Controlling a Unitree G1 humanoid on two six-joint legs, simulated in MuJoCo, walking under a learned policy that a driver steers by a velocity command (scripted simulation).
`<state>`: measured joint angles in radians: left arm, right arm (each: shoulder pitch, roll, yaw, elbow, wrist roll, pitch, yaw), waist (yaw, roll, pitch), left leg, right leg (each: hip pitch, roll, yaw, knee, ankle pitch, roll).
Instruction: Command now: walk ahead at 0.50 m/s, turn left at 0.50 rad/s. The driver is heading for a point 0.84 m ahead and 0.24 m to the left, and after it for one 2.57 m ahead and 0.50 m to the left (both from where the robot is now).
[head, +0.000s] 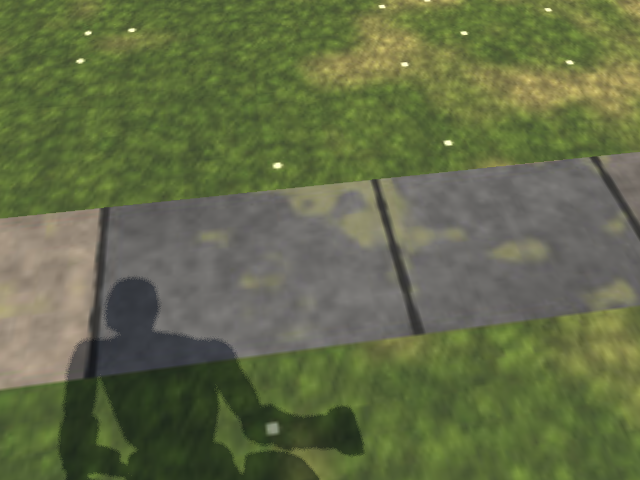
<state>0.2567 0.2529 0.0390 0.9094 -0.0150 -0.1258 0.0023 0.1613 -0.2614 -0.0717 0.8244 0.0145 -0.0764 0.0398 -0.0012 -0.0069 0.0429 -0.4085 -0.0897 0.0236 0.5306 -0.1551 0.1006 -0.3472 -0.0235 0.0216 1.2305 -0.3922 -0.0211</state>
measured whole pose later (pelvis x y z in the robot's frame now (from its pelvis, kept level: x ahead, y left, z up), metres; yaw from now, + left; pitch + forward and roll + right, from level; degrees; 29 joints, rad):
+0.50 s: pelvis +0.28 -0.03 +0.01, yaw +17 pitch +2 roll -1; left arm 0.11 0.25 0.06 0.73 0.01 -0.12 -0.01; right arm 0.35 -0.28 -0.06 0.79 0.03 -0.04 -0.01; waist -0.03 0.03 0.00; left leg -0.37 -0.06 -0.12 1.15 -0.44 0.04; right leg -0.37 0.03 -0.02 0.48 -0.16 -0.02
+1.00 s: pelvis +0.49 +0.12 -0.01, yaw +34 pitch +2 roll -1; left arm 0.28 0.30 0.06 0.85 -0.03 -0.09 -0.01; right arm 0.12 -0.28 -0.07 0.62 0.02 -0.04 0.04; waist 0.04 0.00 0.06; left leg -0.47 -0.04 0.04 0.64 -0.20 0.09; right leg -0.24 -0.08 -0.04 1.11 -0.48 0.01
